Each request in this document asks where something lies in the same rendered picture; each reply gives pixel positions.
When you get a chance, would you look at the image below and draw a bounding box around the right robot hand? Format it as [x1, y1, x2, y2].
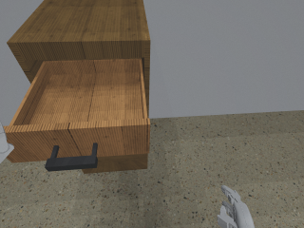
[217, 185, 255, 228]

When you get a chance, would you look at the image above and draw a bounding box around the handle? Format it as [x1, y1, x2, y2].
[45, 142, 98, 172]

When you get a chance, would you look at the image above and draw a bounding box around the drawer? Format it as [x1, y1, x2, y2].
[3, 59, 151, 163]

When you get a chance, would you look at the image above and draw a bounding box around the cabinet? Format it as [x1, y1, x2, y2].
[7, 0, 151, 174]

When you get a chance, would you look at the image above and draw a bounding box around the left robot hand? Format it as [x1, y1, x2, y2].
[0, 121, 14, 163]

